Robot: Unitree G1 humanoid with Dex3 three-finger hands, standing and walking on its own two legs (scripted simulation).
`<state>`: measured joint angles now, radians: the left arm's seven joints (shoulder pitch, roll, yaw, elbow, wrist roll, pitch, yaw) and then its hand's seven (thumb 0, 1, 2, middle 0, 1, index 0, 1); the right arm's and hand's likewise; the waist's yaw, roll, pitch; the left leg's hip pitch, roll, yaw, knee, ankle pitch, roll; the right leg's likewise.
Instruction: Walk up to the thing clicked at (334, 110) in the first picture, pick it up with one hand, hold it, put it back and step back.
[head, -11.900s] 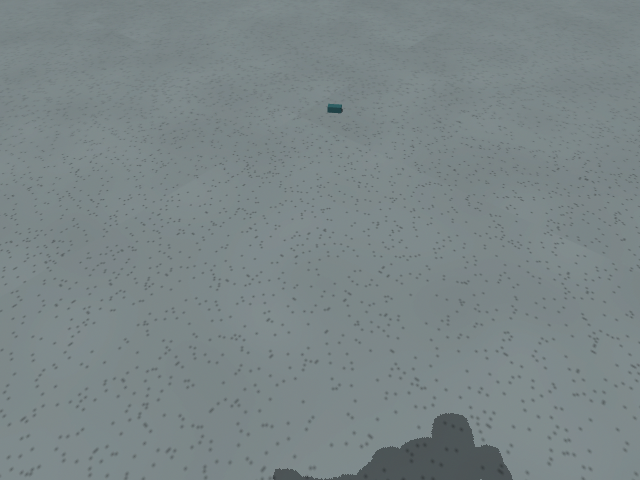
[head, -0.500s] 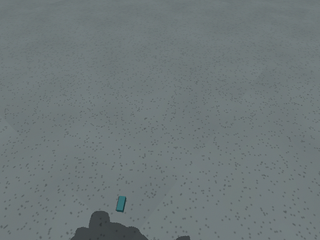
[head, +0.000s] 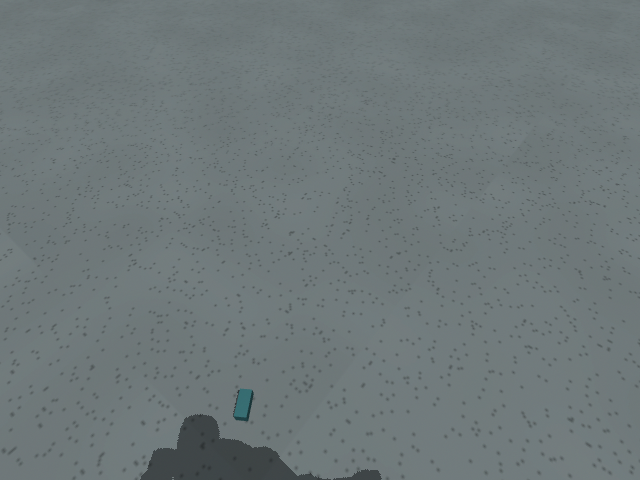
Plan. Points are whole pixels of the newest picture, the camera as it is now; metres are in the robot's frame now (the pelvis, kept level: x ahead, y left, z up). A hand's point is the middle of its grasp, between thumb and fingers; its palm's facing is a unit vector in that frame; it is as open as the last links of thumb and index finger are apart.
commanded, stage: stand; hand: left
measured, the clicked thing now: (244, 404) +0.47 +0.25 -0.77
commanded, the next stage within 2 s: walk up in 0.34 s
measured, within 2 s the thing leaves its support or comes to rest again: neither
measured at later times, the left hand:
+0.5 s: hand out of the picture +0.08 +0.26 -0.16, palm faces -0.01 -0.94 -0.35, open 7.4 cm
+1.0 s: hand out of the picture +0.14 +0.27 -0.18, palm faces +0.00 -0.94 -0.33, open 7.4 cm
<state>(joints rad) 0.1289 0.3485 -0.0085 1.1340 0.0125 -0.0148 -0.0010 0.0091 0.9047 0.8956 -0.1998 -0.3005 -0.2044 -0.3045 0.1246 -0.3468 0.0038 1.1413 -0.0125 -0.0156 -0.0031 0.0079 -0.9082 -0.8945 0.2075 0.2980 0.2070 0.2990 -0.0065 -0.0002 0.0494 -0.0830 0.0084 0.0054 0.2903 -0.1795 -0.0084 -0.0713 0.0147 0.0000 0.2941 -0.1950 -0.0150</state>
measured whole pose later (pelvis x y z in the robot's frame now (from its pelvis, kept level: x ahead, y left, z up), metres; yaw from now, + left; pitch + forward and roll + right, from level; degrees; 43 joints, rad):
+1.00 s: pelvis +0.07 +0.01 -0.01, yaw -1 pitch -4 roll +0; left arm 0.17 0.39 0.04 0.99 -0.01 0.04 0.00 0.01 0.91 0.90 -0.20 -0.30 -0.20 -0.30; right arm 0.14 -0.32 -0.02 0.97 -0.03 -0.04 -0.02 0.01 -0.91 -0.89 0.21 0.30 0.21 0.30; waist 0.02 -0.05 0.13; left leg -0.18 0.00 0.04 0.48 -0.24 0.03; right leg -0.24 0.02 0.08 0.84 -0.56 -0.02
